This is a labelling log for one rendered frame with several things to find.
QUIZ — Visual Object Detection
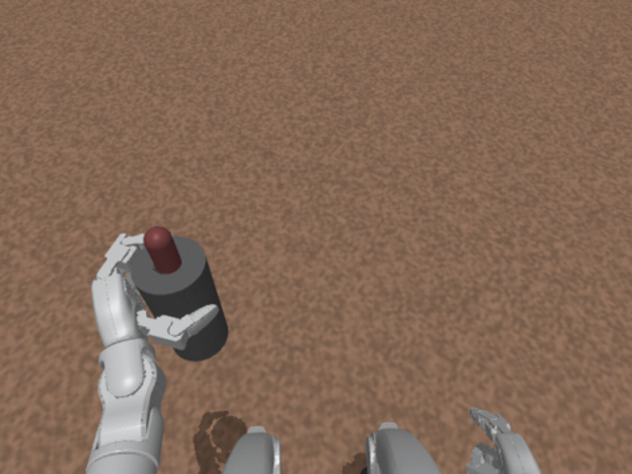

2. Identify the left robot arm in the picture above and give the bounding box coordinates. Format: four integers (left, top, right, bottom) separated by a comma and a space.
86, 338, 166, 474

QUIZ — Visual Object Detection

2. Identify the left robot hand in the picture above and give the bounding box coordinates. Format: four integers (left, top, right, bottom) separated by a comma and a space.
91, 233, 219, 350

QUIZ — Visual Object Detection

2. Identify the right robot hand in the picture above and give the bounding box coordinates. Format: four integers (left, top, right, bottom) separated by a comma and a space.
465, 408, 541, 474

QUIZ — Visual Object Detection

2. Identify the bottle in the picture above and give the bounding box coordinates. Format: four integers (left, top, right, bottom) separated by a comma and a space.
130, 226, 228, 361

